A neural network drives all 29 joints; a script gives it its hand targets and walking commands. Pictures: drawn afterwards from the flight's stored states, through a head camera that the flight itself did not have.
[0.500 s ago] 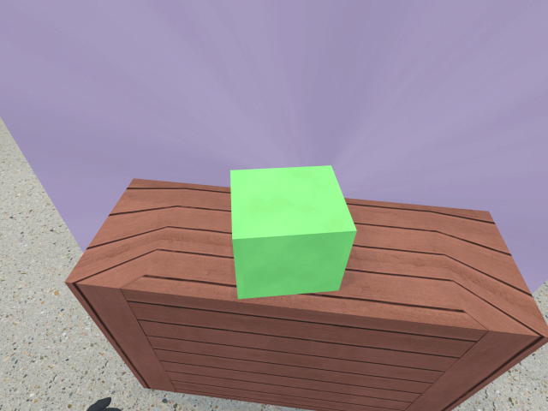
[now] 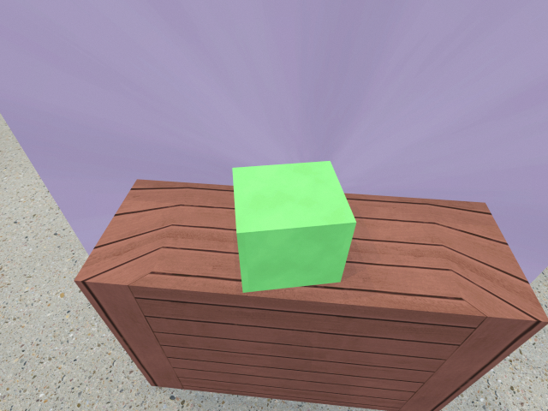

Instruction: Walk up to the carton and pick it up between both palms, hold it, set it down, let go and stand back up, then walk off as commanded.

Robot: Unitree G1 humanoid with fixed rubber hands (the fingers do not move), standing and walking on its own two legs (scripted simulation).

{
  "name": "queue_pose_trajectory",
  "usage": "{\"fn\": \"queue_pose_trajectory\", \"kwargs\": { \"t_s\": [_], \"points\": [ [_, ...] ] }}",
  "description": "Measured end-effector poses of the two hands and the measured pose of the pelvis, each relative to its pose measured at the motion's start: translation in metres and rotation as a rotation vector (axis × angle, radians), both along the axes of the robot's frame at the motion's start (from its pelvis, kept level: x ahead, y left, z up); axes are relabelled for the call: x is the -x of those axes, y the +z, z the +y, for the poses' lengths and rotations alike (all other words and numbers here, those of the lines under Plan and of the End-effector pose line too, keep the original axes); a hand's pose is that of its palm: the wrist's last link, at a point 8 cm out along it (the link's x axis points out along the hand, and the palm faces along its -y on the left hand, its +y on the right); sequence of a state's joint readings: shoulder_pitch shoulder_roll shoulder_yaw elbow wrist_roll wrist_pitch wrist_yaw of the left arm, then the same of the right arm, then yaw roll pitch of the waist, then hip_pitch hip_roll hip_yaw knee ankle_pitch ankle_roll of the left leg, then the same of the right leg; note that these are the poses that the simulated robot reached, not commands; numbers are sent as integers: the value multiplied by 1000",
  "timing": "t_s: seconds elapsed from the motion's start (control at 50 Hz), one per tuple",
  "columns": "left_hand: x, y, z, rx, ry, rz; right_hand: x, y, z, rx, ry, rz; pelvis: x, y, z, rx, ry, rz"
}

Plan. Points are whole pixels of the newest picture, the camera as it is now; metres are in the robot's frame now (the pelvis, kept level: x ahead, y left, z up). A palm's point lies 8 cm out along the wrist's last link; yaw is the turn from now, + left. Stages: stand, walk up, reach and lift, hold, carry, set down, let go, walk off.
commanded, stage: stand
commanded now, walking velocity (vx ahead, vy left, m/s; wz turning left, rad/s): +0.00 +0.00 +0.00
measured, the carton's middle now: (287, 225) +0.50 +0.00 -0.03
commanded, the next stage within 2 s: walk off in 1.04 s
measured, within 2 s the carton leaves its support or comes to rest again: neither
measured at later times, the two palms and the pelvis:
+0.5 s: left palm out of the picture +0.05 +0.30 -0.12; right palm out of the picture +0.05 -0.29 -0.12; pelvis +0.00 +0.00 +0.00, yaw +0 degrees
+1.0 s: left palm out of the picture +0.09 +0.29 -0.12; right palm out of the picture +0.09 -0.29 -0.12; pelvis +0.02 +0.00 +0.00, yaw +0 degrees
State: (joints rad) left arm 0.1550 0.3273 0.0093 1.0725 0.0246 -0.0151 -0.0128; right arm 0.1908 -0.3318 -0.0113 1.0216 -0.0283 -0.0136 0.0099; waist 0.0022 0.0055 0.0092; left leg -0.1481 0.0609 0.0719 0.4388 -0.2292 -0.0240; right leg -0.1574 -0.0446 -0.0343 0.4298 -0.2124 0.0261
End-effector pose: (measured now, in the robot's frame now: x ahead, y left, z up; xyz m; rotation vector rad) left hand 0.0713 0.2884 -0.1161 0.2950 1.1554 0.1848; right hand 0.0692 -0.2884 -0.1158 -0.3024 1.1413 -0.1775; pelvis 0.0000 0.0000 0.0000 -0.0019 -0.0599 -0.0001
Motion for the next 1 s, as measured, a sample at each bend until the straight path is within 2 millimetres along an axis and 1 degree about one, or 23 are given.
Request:
{"fn": "queue_pose_trajectory", "kwargs": {
  "t_s": [0.12,0.28,0.4,0.48,0.6,0.82,1.0],
  "points": [
    [11,-1,5,-6,13,23,9,0,-2,5,-7,26,6,1,0,1,-2,-2],
    [15,-4,3,4,8,47,17,1,-2,11,-14,49,10,1,2,0,-7,5],
    [19,-7,2,17,13,71,21,-1,-3,17,-11,83,7,2,4,0,-3,14],
    [19,-6,6,5,19,86,18,-1,-2,16,-12,88,4,2,4,-2,-4,16],
    [12,-3,8,-9,19,92,5,-3,1,2,-18,70,-1,3,4,-2,-6,18],
    [-13,1,5,-13,16,54,-15,-3,5,-7,-6,51,-13,4,2,-2,-3,18],
    [-23,1,0,-6,14,39,-22,0,1,3,-14,35,-19,4,-1,-1,-4,12]
  ]
}}
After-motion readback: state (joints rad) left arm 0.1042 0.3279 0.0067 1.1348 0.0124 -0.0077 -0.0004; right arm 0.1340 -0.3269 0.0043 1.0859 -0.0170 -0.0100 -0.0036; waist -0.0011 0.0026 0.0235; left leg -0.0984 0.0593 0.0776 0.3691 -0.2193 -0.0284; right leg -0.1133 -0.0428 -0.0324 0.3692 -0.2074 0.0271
